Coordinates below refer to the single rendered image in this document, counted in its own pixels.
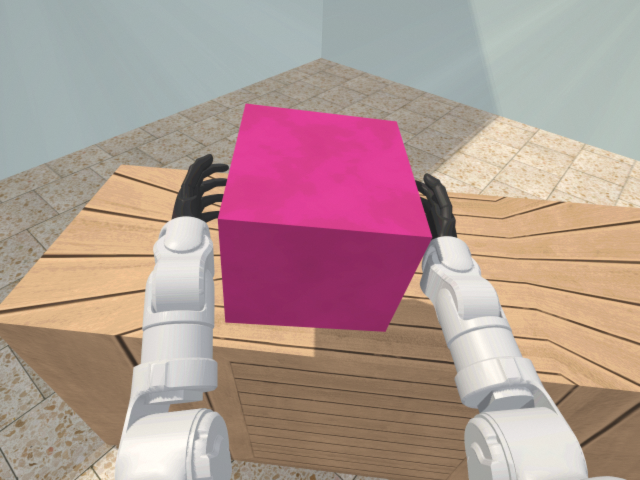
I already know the right robot forearm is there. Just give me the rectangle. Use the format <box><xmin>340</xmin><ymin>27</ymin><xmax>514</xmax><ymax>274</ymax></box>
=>
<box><xmin>420</xmin><ymin>236</ymin><xmax>588</xmax><ymax>476</ymax></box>

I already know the robot left upper arm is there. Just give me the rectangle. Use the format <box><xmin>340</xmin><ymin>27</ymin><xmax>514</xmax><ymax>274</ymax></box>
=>
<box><xmin>117</xmin><ymin>408</ymin><xmax>232</xmax><ymax>480</ymax></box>

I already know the pedestal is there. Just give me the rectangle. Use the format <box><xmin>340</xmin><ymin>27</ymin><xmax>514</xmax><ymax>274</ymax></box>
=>
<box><xmin>0</xmin><ymin>165</ymin><xmax>640</xmax><ymax>480</ymax></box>

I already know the carton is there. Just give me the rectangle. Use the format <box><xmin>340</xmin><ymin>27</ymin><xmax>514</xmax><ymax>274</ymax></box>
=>
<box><xmin>218</xmin><ymin>104</ymin><xmax>432</xmax><ymax>332</ymax></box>

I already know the robot right upper arm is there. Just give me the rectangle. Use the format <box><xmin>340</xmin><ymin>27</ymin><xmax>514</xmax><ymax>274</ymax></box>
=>
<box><xmin>464</xmin><ymin>407</ymin><xmax>626</xmax><ymax>480</ymax></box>

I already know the robot right hand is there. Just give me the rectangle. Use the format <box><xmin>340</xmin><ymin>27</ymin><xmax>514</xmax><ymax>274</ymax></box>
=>
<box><xmin>415</xmin><ymin>173</ymin><xmax>457</xmax><ymax>240</ymax></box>

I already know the left robot forearm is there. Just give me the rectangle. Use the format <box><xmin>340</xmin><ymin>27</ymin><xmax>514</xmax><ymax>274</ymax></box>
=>
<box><xmin>115</xmin><ymin>216</ymin><xmax>217</xmax><ymax>480</ymax></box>

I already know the robot left hand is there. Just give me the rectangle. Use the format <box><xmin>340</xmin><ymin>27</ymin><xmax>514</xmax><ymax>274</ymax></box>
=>
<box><xmin>171</xmin><ymin>154</ymin><xmax>229</xmax><ymax>223</ymax></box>

